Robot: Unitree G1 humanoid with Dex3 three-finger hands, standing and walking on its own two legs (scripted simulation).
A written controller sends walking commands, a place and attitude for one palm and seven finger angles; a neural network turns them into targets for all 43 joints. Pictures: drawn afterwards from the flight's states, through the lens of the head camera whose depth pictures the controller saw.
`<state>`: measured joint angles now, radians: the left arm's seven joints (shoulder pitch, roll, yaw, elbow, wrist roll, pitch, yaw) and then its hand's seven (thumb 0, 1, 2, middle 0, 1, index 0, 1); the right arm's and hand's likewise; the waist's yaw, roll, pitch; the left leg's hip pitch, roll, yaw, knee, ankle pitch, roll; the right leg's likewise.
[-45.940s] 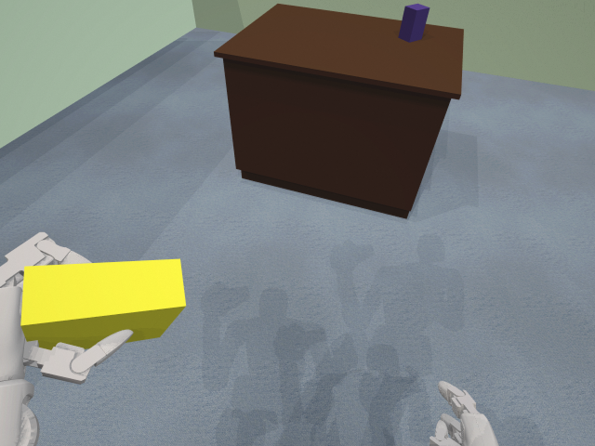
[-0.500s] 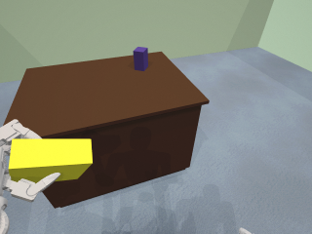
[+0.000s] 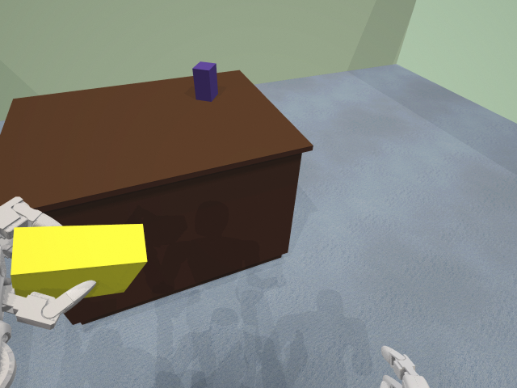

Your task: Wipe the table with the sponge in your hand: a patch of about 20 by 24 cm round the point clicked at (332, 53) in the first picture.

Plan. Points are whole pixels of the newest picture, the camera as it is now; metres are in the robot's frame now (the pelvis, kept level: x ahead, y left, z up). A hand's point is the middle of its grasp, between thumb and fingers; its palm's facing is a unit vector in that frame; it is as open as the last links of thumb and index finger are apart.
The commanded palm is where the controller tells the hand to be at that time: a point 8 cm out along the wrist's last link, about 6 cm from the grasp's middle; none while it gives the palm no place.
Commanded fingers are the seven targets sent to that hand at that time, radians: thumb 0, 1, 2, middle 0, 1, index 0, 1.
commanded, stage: stop stepping back and stand still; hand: left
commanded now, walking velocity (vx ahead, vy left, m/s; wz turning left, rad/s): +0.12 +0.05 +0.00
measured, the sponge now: (98, 264) +0.24 +0.22 +0.14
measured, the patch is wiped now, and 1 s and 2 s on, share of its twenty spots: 1.00 1.00 1.00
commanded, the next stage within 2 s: stand and wait in 0.28 s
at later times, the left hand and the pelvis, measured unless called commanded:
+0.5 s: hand (72, 272) +0.22 +0.24 +0.16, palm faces +0.43 -0.83 -0.36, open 9.5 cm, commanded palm +0.16 +0.27 +0.18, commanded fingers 0.00 0.10 1.30 -1.20 -1.60 -1.20 -1.60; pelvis +0.01 -0.02 +0.00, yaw +2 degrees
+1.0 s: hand (69, 263) +0.23 +0.25 +0.15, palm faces +0.39 -0.86 -0.33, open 9.5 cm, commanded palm +0.18 +0.29 +0.18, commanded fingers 0.00 0.10 1.30 -1.20 -1.60 -1.20 -1.60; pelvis +0.02 +0.01 +0.01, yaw +1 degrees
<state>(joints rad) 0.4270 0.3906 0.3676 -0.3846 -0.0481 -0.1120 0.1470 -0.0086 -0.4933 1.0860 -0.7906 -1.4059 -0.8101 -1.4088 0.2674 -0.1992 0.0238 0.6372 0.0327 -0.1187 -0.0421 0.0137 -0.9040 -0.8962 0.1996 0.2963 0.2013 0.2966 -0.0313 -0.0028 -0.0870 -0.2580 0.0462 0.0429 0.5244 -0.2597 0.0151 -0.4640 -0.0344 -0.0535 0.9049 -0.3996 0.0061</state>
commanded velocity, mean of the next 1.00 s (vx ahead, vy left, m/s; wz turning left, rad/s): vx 0.01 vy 0.02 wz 0.00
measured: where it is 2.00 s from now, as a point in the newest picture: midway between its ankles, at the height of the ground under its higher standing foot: outside the picture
